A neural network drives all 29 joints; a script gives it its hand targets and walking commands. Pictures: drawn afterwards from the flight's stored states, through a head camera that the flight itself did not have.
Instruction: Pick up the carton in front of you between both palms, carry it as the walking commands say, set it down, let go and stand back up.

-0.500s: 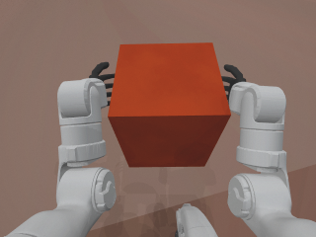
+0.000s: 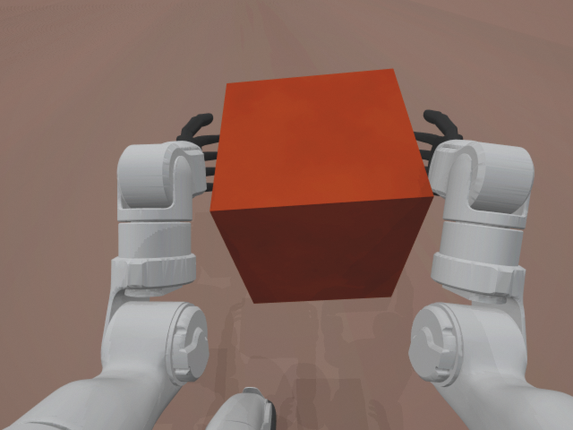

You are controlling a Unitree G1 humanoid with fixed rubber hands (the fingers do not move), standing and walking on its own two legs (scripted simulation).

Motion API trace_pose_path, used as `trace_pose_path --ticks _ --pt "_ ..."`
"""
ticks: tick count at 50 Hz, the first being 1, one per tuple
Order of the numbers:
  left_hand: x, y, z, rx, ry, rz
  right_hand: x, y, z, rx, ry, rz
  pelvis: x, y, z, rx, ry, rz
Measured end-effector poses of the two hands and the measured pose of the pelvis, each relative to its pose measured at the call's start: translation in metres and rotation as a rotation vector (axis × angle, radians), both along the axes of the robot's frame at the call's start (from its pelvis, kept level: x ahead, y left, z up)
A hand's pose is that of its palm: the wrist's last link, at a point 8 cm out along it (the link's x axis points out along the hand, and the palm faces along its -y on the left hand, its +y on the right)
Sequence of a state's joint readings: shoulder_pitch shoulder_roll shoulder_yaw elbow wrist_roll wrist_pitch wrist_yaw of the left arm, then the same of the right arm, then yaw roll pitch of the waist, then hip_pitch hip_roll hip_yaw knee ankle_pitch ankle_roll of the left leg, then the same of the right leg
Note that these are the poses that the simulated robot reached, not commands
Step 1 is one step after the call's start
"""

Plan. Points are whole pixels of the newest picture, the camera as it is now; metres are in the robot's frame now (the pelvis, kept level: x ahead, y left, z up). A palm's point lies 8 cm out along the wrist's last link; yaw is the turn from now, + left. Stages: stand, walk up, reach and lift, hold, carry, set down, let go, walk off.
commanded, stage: carry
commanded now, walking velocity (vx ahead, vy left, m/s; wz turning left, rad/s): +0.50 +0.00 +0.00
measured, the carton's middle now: (315, 199) +0.40 +0.02 +0.11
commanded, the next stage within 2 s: none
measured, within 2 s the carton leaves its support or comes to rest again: neither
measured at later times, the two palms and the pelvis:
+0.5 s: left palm (261, 69) +0.70 +0.15 +0.13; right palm (422, 76) +0.69 -0.15 +0.14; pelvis +0.33 +0.01 +0.01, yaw -1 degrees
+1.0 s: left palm (271, 26) +0.94 +0.17 +0.11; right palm (397, 31) +0.93 -0.13 +0.11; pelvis +0.67 +0.02 +0.00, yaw +0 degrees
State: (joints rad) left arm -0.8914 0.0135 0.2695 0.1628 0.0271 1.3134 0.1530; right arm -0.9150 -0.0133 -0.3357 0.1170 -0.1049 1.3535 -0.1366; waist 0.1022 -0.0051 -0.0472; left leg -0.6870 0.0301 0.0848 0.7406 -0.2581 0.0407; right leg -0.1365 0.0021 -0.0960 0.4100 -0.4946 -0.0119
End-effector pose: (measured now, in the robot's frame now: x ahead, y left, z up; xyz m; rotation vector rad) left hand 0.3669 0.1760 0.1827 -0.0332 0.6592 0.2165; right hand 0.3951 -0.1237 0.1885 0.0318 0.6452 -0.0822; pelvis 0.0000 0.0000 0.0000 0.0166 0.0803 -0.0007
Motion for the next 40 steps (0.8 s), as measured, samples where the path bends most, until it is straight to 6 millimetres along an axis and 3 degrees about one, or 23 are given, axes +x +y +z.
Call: trace_pose_path --ticks 6,10,14,21,27,30,34,40 --pt "0.102 -0.01 -0.013 -0.002 0.032 -0.12 0.067 -0.011 -0.01 -0.068 0.031 -0.085 0.092 0.025 -0.012 -0.016 -0.035 -0.029" --pt "0.154 -0.024 -0.026 -0.01 0.125 -0.18 0.098 -0.022 -0.027 -0.06 0.125 -0.116 0.138 0.034 0.002 -0.033 -0.02 -0.027" --pt "0.203 -0.031 -0.03 -0.022 0.139 -0.189 0.14 -0.027 -0.032 -0.052 0.14 -0.139 0.18 0.037 0.013 -0.046 -0.002 -0.027" --pt "0.28 -0.027 -0.046 -0.035 0.13 -0.136 0.232 -0.025 -0.045 -0.033 0.13 -0.116 0.272 0.024 0.017 -0.042 0.008 -0.021" --pt "0.356 -0.026 -0.055 -0.002 0.064 -0.079 0.33 -0.026 -0.058 -0.019 0.061 -0.048 0.365 0.0 -0.002 -0.028 -0.009 0.005" --pt "0.38 -0.027 -0.068 -0.001 0.106 -0.044 0.365 -0.026 -0.072 -0.014 0.104 -0.016 0.401 -0.008 0.004 -0.025 0.003 0.016" --pt "0.396 -0.025 -0.085 -0.039 0.171 0.012 0.393 -0.024 -0.086 0.0 0.171 -0.006 0.448 -0.016 0.019 0.006 0.011 0.039" --pt "0.439 -0.021 -0.074 -0.093 0.082 0.058 0.434 -0.018 -0.083 0.075 0.095 -0.041 0.519 -0.013 0.029 0.024 0.008 0.027"
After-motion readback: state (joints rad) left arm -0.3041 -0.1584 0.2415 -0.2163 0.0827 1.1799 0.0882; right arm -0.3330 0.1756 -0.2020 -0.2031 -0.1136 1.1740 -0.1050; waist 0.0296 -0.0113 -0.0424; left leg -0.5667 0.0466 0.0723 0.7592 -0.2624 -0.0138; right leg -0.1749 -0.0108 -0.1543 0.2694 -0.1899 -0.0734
